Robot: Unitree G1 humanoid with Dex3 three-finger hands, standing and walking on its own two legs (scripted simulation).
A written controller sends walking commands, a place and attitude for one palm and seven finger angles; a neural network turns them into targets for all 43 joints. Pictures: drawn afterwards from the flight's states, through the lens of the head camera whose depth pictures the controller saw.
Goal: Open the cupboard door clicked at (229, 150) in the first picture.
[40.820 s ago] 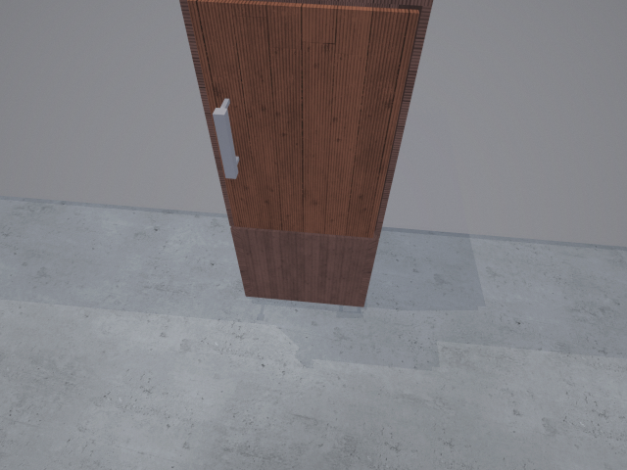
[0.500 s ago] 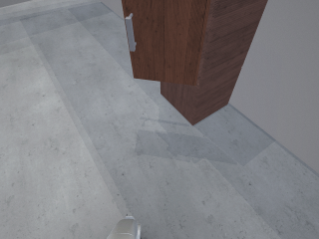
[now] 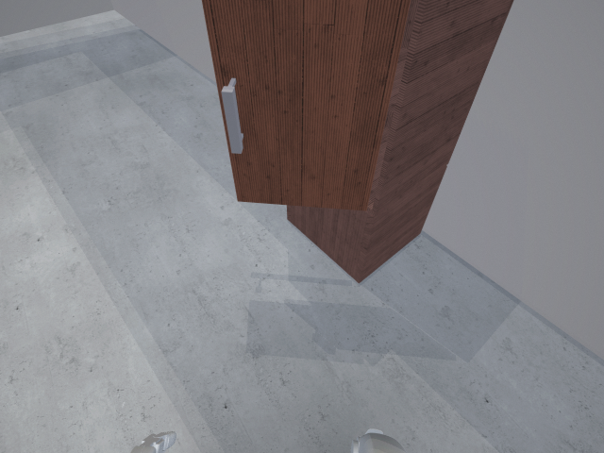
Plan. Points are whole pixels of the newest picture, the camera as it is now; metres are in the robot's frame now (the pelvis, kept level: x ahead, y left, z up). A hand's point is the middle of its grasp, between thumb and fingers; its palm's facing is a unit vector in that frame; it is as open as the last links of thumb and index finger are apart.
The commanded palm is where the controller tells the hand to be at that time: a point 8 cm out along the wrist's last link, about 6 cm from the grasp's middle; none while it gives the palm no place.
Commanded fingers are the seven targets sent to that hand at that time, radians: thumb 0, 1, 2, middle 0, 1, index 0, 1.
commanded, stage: take the last steps up to it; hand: left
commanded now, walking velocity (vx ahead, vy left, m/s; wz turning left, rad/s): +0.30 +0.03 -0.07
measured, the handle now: (235, 116) +0.83 +0.21 -0.02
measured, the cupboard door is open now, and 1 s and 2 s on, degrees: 44 44 44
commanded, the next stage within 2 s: come to a stop and stand still in 0.44 s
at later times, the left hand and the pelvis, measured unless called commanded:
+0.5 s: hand (193, 451) +0.16 +0.18 -0.18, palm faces +0.07 -0.98 -0.17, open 7.2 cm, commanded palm none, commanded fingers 0.00 0.90 0.90 -0.20 -0.30 -0.20 -0.30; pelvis +0.17 +0.00 +0.00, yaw -1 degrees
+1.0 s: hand (190, 364) +0.29 +0.22 -0.18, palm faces -0.03 -0.98 -0.21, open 7.4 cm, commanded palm none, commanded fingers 0.00 0.90 0.90 -0.20 -0.30 -0.20 -0.30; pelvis +0.21 +0.02 +0.00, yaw -4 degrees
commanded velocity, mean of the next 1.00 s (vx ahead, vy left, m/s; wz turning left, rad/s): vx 0.03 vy -0.04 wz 0.00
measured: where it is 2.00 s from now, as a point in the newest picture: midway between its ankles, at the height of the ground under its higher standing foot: outside the picture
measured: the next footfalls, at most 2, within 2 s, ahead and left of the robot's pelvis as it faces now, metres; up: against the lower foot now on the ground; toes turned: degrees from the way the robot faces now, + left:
right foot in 0.16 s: +0.17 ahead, -0.13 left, +0.00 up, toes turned -9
left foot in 0.54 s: +0.23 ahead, +0.07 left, +0.00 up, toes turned +0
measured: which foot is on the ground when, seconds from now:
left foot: down 0.00-0.18, up 0.20-0.52, down 0.54-1.00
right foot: up 0.00-0.14, down 0.16-0.56, up 0.58-1.00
